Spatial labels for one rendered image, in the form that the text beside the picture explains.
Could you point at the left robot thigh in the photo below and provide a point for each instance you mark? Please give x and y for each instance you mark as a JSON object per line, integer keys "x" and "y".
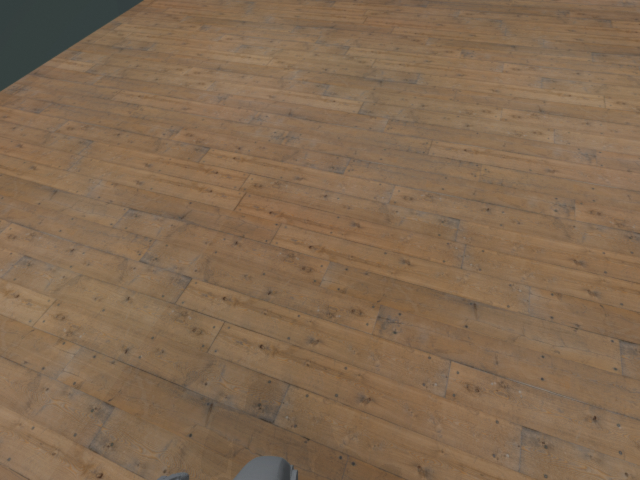
{"x": 267, "y": 468}

